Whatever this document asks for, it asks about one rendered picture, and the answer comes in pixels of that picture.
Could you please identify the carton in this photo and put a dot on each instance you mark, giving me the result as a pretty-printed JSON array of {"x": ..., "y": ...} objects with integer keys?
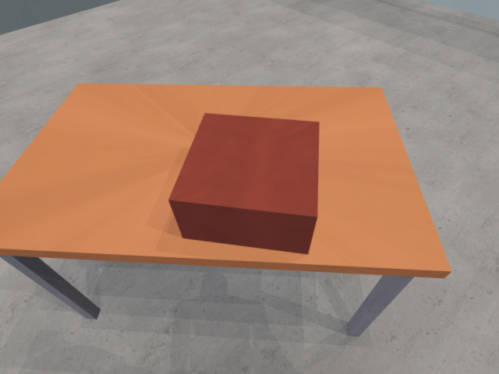
[{"x": 250, "y": 181}]

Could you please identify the table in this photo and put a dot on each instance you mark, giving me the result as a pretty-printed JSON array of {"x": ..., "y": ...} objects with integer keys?
[{"x": 95, "y": 182}]

